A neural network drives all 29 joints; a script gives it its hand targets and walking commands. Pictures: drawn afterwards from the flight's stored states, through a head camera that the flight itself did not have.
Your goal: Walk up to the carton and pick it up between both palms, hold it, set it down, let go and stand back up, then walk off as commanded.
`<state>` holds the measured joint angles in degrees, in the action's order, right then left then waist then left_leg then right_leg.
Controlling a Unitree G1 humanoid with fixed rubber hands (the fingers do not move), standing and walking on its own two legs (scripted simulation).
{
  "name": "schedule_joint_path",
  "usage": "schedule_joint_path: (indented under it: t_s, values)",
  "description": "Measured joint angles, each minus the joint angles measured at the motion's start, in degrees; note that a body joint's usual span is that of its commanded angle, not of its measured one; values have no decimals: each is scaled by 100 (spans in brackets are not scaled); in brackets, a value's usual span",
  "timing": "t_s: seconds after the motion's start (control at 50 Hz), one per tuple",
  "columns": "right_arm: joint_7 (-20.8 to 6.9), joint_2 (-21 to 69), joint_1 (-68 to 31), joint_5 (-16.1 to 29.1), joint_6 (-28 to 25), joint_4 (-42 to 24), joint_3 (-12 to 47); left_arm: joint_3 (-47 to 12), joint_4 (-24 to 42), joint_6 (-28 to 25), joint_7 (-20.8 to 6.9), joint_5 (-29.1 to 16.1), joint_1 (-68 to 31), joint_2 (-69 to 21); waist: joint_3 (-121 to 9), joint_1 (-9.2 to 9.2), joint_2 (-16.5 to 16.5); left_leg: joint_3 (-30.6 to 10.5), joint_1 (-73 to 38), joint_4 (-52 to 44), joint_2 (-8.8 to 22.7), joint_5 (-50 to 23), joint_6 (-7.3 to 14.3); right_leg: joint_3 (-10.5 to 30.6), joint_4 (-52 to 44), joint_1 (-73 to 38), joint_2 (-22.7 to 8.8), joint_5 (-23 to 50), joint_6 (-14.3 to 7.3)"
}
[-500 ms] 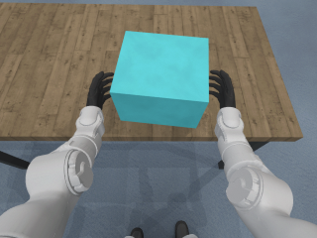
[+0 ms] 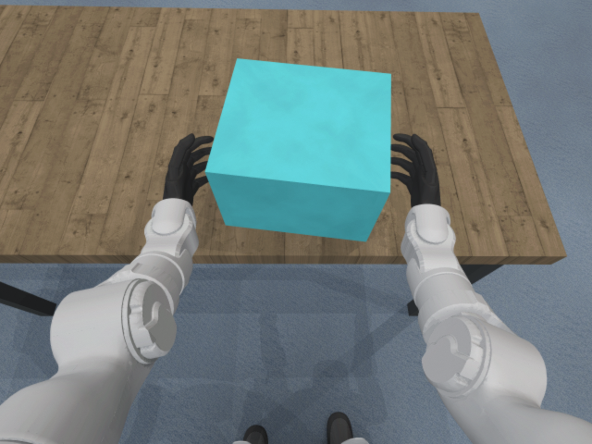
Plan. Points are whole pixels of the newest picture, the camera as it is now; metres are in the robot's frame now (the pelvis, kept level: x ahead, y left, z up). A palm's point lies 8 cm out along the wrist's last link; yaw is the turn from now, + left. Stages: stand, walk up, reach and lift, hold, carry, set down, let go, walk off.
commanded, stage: reach and lift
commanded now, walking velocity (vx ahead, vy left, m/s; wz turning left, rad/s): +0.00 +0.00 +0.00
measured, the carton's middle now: (304, 153) +0.55 +0.02 -0.03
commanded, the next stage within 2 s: none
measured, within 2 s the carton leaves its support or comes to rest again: leaves its support in 0.52 s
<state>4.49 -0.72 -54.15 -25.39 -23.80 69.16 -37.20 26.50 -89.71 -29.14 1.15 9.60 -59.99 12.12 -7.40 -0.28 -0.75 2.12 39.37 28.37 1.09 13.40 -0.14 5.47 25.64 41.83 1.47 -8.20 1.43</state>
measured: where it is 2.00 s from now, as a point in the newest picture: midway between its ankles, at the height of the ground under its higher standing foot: outside the picture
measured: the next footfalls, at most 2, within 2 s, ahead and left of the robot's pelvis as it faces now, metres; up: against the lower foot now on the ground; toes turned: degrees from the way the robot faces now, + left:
none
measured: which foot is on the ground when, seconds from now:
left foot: down 0.00-1.00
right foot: down 0.00-1.00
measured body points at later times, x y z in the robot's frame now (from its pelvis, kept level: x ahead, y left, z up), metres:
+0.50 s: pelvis -0.01 +0.00 +0.00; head +0.12 +0.00 +0.43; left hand +0.44 +0.19 +0.01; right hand +0.44 -0.15 +0.02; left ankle -0.03 +0.12 -0.73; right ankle +0.02 -0.13 -0.73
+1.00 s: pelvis -0.02 +0.00 +0.00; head +0.06 +0.00 +0.44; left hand +0.42 +0.18 +0.03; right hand +0.43 -0.16 +0.05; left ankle -0.03 +0.12 -0.73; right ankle +0.02 -0.13 -0.73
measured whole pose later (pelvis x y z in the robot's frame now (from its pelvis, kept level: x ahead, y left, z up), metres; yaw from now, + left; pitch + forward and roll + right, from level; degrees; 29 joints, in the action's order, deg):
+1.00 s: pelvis -0.02 +0.00 +0.00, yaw +0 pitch +22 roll +0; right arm 5.6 -4.0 -49.9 -13.8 -21.9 72.1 -22.9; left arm 10.2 -90.8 -26.8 5.1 -4.2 -56.4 9.7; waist -13.6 -0.3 -0.6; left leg 2.1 38.7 28.4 1.1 11.9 -0.4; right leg 5.5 25.6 41.1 1.5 -6.7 1.2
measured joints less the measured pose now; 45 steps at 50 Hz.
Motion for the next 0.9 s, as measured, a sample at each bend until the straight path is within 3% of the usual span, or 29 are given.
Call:
schedule_joint_path:
  t_s: [0.36, 0.58, 0.9]
  values:
    - [23, 26, 354, 0, -725, 103, 57, -172, 0, -358, 103, -141, 226, -109, -51, 0, 0, 0, 0, 0, 0, -49, -10, 0, -2, -1, -1, 53, 0]
    - [22, -77, 405, 34, -622, 257, 234, -648, -72, -268, 174, -567, 308, -143, -188, 0, 0, 0, -1, 0, 0, -96, -18, -1, -2, -2, -1, 99, -6]
    - [36, -281, 428, 792, -23, 299, 1113, -1360, -112, 99, 308, -1146, 358, -196, -580, 0, 0, 0, -31, 0, 0, -125, -26, -1, -2, -34, -1, 124, -17]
